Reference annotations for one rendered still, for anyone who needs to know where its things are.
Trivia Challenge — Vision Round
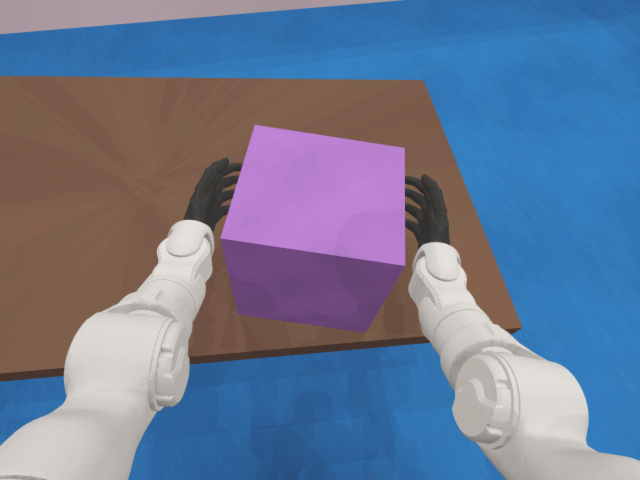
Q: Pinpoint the robot left upper arm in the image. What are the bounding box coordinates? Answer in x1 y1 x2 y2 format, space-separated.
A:
0 312 190 480

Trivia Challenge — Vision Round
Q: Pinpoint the right robot hand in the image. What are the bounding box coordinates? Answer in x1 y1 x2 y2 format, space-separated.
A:
405 174 450 250

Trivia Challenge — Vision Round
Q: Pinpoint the table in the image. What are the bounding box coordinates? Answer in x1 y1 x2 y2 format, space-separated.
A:
0 76 523 382

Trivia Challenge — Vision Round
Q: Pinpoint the carton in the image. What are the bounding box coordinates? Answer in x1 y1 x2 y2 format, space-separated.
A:
220 125 405 333

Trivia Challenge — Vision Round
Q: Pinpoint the left robot forearm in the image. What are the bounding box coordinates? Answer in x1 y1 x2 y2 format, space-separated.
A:
64 220 214 396

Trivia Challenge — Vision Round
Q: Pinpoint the right robot forearm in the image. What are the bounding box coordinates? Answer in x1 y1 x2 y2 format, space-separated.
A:
408 242 589 423

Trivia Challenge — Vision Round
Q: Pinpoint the left robot hand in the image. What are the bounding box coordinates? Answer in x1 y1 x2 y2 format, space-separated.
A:
183 158 243 233

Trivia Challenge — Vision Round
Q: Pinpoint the robot right upper arm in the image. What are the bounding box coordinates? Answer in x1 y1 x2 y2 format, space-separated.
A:
452 351 640 480

